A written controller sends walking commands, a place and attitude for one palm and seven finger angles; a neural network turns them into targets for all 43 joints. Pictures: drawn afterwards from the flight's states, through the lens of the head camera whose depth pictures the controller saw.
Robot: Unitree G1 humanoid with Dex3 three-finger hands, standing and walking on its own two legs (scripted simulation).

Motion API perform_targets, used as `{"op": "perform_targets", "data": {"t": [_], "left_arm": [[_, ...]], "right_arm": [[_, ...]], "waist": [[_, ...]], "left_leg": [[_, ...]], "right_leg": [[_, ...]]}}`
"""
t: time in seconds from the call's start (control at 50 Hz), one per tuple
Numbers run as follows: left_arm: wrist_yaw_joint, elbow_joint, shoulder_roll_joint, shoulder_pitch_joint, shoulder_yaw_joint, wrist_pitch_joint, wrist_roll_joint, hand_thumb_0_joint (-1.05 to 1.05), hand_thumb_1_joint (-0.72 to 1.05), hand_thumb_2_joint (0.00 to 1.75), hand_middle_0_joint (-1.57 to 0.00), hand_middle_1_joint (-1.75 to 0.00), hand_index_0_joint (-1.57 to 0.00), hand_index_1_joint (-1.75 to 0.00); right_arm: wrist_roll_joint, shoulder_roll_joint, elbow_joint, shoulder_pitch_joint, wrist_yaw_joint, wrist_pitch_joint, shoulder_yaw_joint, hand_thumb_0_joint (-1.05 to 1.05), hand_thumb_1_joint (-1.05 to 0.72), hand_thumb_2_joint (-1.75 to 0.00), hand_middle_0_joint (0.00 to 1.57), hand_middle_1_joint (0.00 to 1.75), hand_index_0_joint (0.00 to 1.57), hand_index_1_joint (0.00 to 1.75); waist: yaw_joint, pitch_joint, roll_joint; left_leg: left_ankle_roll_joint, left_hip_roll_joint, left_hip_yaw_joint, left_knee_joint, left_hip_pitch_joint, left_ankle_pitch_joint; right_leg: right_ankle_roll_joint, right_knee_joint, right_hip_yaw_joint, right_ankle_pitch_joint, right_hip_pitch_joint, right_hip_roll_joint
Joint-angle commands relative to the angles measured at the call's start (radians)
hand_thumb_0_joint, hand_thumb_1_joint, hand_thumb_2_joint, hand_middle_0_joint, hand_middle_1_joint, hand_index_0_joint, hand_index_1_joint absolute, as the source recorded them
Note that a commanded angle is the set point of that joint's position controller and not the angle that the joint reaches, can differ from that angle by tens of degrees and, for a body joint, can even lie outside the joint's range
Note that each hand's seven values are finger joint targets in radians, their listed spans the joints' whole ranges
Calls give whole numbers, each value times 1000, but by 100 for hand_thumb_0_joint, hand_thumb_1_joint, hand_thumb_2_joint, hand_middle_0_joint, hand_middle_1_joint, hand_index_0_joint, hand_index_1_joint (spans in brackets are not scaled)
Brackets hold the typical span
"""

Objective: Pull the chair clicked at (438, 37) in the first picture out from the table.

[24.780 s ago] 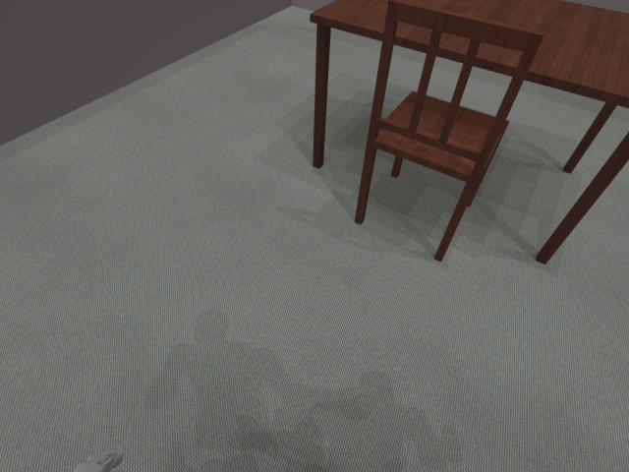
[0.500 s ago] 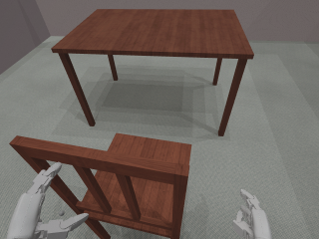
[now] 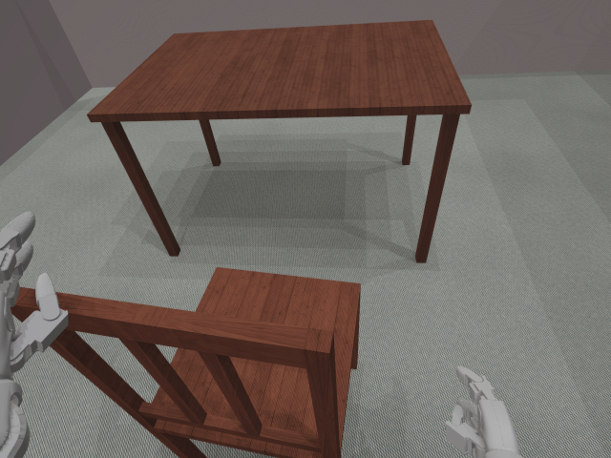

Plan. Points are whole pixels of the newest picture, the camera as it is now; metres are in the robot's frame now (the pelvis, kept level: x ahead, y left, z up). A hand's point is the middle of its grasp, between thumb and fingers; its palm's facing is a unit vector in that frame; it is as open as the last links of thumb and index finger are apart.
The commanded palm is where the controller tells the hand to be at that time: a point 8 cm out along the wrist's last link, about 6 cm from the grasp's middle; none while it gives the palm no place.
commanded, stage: draw the hand back to the body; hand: left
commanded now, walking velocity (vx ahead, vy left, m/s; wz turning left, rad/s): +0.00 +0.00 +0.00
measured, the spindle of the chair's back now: (170, 382) +0.24 +0.26 -0.08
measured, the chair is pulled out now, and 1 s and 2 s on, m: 0.63 0.63 0.63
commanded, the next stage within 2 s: step back with the hand held close in 0.16 s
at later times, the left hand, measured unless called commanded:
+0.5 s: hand (67, 318) +0.21 +0.27 +0.16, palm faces +0.37 -0.77 -0.53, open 7.4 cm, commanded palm +0.14 +0.32 +0.18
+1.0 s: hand (0, 394) +0.13 +0.29 +0.16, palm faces +0.44 -0.77 -0.46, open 7.4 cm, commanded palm +0.06 +0.33 +0.18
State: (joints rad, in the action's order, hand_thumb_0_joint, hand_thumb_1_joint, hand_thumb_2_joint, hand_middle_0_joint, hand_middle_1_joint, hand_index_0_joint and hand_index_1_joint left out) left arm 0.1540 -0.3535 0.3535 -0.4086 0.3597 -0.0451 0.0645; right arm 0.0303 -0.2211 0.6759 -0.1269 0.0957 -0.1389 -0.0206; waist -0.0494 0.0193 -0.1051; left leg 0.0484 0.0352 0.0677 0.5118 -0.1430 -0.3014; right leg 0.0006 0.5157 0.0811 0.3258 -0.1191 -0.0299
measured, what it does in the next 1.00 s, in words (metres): shifts its weight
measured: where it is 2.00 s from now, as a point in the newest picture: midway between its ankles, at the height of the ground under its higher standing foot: outside the picture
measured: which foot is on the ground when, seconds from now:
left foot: down 0.00-1.00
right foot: down 0.00-1.00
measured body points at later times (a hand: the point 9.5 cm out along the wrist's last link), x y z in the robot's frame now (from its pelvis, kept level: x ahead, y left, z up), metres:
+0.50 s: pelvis -0.01 +0.02 +0.00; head +0.02 -0.01 +0.45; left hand +0.18 +0.31 +0.19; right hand +0.18 -0.22 -0.10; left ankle -0.01 +0.16 -0.73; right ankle -0.02 -0.11 -0.73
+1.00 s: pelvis -0.08 +0.03 -0.01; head -0.06 +0.03 +0.44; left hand +0.10 +0.33 +0.19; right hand +0.10 -0.22 -0.08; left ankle -0.01 +0.16 -0.73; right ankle -0.03 -0.11 -0.73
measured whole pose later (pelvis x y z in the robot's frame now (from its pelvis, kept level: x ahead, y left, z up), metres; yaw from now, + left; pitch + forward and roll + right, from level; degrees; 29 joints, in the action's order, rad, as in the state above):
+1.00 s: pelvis -0.08 +0.03 -0.01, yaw +0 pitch +0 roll -2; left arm 0.19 -0.53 0.41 -0.55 0.40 -0.12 0.05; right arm 0.03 -0.22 0.58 -0.19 0.12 -0.05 0.01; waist 0.00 0.03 -0.03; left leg 0.02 0.03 0.07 0.59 -0.38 -0.22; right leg 0.02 0.54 0.08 0.25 -0.33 -0.03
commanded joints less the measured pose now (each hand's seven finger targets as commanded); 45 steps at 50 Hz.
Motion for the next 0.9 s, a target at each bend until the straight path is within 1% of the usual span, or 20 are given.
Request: {"op": "perform_targets", "data": {"t": [0.0, 0.1, 0.24, 0.26, 0.28, 0.3, 0.32, 0.36, 0.4, 0.44, 0.48, 0.5, 0.54, 0.6, 0.68, 0.72, 0.78, 0.8, 0.82, 0.88], "left_arm": [[0, -226, 239, 5, 146, -58, 4, 0, 90, 90, -20, -30, -20, -30], [15, -321, 262, 14, 169, -65, -5, 0, 90, 90, -20, -30, -20, -30], [12, -217, 180, -14, 106, -54, -7, 0, 90, 90, -20, -30, -20, -30], [6, -245, 151, 11, 61, -58, -9, 0, 90, 90, -20, -30, -20, -30], [6, -341, 310, 162, 214, -104, 7, 0, 90, 90, -20, -30, -20, -30], [1, -309, 323, 176, 227, -119, -5, 0, 90, 90, -20, -30, -20, -30], [-6, -224, 234, 55, 175, -114, -4, 0, 90, 90, -20, -30, -20, -30], [-15, -207, 173, -92, 138, -107, -8, 0, 90, 90, -20, -30, -20, -30], [-12, -255, 187, -141, 153, -110, -9, 0, 90, 90, -20, -30, -20, -30], [-4, -293, 202, -188, 171, -114, -13, 0, 90, 90, -20, -30, -20, -30], [2, -335, 223, -190, 185, -116, -11, 0, 90, 90, -20, -30, -20, -30], [7, -352, 250, -183, 206, -118, -10, 0, 90, 90, -20, -30, -20, -30], [12, -358, 238, -187, 195, -117, -7, 0, 90, 90, -20, -30, -20, -30], [19, -353, 245, -172, 198, -115, -2, 0, 90, 90, -20, -30, -20, -30], [25, -334, 216, -156, 165, -109, -3, 0, 90, 90, -20, -30, -20, -30], [29, -329, 213, -148, 159, -108, -2, 0, 90, 90, -20, -30, -20, -30], [39, -355, 230, -117, 161, -111, -6, 0, 90, 90, -20, -30, -20, -30], [42, -370, 250, -105, 175, -113, -4, 0, 90, 90, -20, -30, -20, -30], [43, -370, 234, -104, 163, -118, -4, 0, 90, 90, -20, -30, -20, -30], [53, -384, 252, -85, 181, -133, -13, 0, 90, 90, -20, -30, -20, -30]], "right_arm": [[1, -100, -176, 140, 12, -23, 47, 0, -90, -90, 20, 30, 20, 30], [3, -90, -178, 123, 22, -46, 43, 0, -90, -90, 20, 30, 20, 30], [6, -100, -162, 113, 24, -33, 55, 0, -90, -90, 20, 30, 20, 30], [4, -105, -170, 113, 20, -34, 52, 0, -90, -90, 20, 30, 20, 30], [4, -140, -194, 75, 13, -5, 67, 0, -90, -90, 20, 30, 20, 30], [6, -126, -178, 61, 11, 8, 67, 0, -90, -90, 20, 30, 20, 30], [3, -120, -176, 66, 8, 19, 73, 0, -90, -90, 20, 30, 20, 30], [-3, -119, -201, 78, -2, 55, 76, 0, -90, -90, 20, 30, 20, 30], [0, -121, -215, 85, -4, 80, 83, 0, -90, -90, 20, 30, 20, 30], [-4, -107, -232, 93, -2, 99, 81, 0, -90, -90, 20, 30, 20, 30], [-3, -103, -242, 91, 3, 107, 83, 0, -90, -90, 20, 30, 20, 30], [0, -105, -236, 92, 7, 106, 86, 0, -90, -90, 20, 30, 20, 30], [0, -96, -243, 88, 12, 106, 83, 0, -90, -90, 20, 30, 20, 30], [1, -97, -230, 83, 19, 98, 87, 0, -90, -90, 20, 30, 20, 30], [2, -98, -235, 72, 20, 87, 83, 0, -90, -90, 20, 30, 20, 30], [2, -95, -232, 68, 22, 82, 80, 0, -90, -90, 20, 30, 20, 30], [-1, -100, -236, 61, 20, 74, 77, 0, -90, -90, 20, 30, 20, 30], [3, -103, -228, 62, 23, 70, 80, 0, -90, -90, 20, 30, 20, 30], [1, -99, -238, 57, 23, 66, 71, 0, -90, -90, 20, 30, 20, 30], [-5, -108, -249, 56, 25, 52, 64, 0, -90, -90, 20, 30, 20, 30]], "waist": [[-27, -98, 68], [-25, -126, -25], [-12, -77, 66], [-6, -80, 66], [34, 24, 63], [42, -1, 56], [47, -15, 101], [40, -89, 77], [37, -142, 26], [33, -171, 31], [32, -192, 51], [33, -211, 26], [31, -195, 27], [34, -192, 5], [33, -160, 77], [38, -148, 87], [41, -120, 127], [45, -109, 115], [46, -93, 106], [45, -45, 57]], "left_leg": [[-71, 15, -47, -53, 3, 255], [-64, 14, -52, -54, 33, 282], [-69, 21, -53, -59, 36, 280], [-70, 19, -52, -62, 36, 280], [-85, 35, -16, -18, -40, 278], [-79, 34, -5, -9, -36, 264], [-73, 37, 1, -5, -29, 310], [-74, 47, 4, -22, -9, 428], [-78, 64, 14, -54, 2, 518], [-80, 81, 27, -66, 3, 600], [-78, 91, 31, -67, 1, 621], [-80, 95, 36, -77, 11, 625], [-81, 106, 40, -80, -3, 622], [-83, 111, 39, -78, -31, 533], [-70, 88, 39, -46, -107, 331], [-66, 71, 28, -27, -117, 240], [-61, 47, 25, 13, -142, 88], [-61, 44, 30, 10, -140, 36], [-61, 42, 32, 5, -152, -35], [-72, 65, 74, -65, -244, -177]], "right_leg": [[-9, -105, -15, -340, 27, -60], [-17, -111, -18, -351, 29, -55], [-12, -114, -9, -338, -6, -47], [-11, -112, -7, -333, -5, -49], [-22, -176, -114, -408, -83, -91], [-38, -175, -121, -444, -63, -121], [-41, -154, -103, -470, -48, -120], [-29, -115, -72, -486, -5, -107], [-22, -86, -54, -461, 21, -98], [-15, -61, -39, -448, 27, -84], [-12, -50, -38, -436, 27, -82], [-11, -40, -38, -417, 26, -81], [-6, -32, -36, -365, 0, -77], [-5, -43, -50, -323, -11, -83], [-17, -81, -81, -304, -36, -102], [-27, -103, -105, -272, -74, -119], [-45, -151, -135, -116, -158, -147], [-52, -161, -146, -74, -185, -152], [-51, -166, -143, 4, -214, -151], [-29, -156, -119, 166, -230, -111]]}}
